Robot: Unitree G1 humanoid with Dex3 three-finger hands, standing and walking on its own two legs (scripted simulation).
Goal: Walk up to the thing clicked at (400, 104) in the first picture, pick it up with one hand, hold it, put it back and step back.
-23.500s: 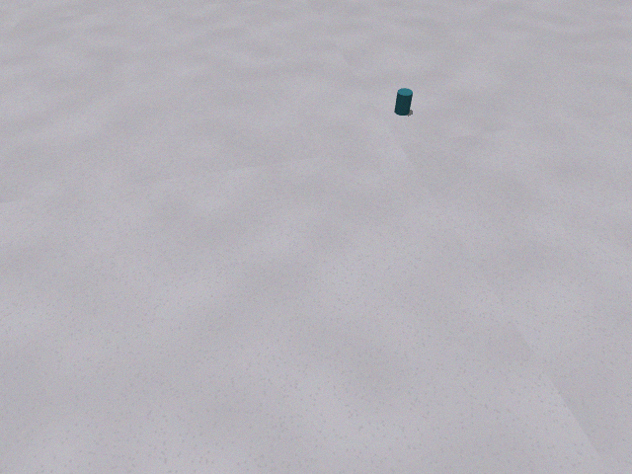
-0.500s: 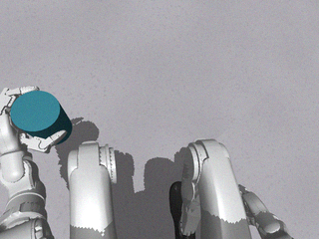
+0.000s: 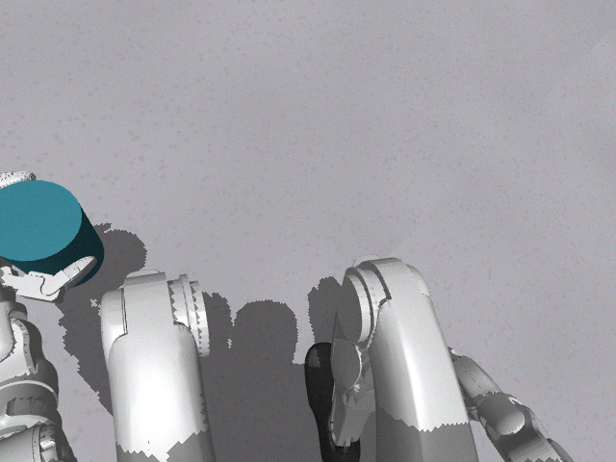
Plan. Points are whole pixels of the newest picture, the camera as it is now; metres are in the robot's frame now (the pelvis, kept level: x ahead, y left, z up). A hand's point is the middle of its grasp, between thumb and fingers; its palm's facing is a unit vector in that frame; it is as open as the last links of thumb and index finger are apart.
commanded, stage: lower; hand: left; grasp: from the side
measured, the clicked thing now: (51, 239) +0.38 +0.29 -0.12
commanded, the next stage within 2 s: loosen in 1.22 s
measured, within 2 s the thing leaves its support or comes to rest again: rests again in 1.30 s
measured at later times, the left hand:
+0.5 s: hand (51, 244) +0.38 +0.30 -0.16, palm faces +0.40 -0.92 +0.02, open 11.9 cm
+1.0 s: hand (56, 246) +0.38 +0.30 -0.19, palm faces +0.43 -0.90 +0.01, open 11.9 cm
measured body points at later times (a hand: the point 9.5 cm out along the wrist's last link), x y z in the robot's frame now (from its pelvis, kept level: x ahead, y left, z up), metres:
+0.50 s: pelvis -0.01 +0.01 -0.01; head +0.20 +0.17 +0.35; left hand +0.35 +0.35 -0.16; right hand +0.18 -0.24 -0.06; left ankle +0.08 +0.14 -0.26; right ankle +0.11 -0.12 -0.26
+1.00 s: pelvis -0.02 +0.02 -0.01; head +0.20 +0.20 +0.33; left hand +0.35 +0.35 -0.19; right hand +0.16 -0.23 -0.04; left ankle +0.08 +0.14 -0.26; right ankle +0.11 -0.12 -0.25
